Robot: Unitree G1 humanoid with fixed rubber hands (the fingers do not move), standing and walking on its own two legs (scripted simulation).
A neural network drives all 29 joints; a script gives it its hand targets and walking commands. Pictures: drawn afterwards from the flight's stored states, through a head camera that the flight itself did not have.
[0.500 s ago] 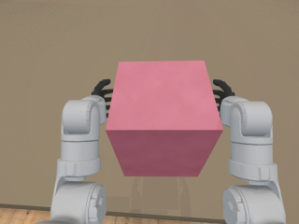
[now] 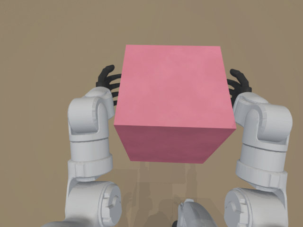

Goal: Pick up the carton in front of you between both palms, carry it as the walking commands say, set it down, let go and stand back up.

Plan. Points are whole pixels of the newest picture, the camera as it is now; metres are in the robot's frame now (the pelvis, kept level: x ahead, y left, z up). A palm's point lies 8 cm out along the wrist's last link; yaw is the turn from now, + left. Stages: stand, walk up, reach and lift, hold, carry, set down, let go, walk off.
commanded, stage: carry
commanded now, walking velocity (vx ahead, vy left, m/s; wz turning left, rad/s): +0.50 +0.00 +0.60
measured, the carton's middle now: (169, 111) +0.40 -0.01 +0.06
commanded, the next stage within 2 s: none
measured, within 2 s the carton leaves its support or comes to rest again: neither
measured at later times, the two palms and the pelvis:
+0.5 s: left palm out of the picture +0.80 +0.15 +0.26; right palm out of the picture +0.81 -0.14 +0.26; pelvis +0.42 +0.01 +0.09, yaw +9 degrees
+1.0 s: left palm out of the picture +0.96 +0.26 +0.15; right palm out of the picture +1.11 +0.00 +0.15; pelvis +0.77 -0.01 +0.11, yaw +22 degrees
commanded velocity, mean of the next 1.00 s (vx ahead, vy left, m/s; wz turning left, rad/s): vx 0.50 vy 0.00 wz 0.19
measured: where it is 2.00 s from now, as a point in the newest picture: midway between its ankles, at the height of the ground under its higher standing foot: (154, 64)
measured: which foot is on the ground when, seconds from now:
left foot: up 0.00-0.30, down 0.32-0.80, up 0.82-1.00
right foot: down 0.00-0.30, up 0.32-0.76, down 0.78-1.00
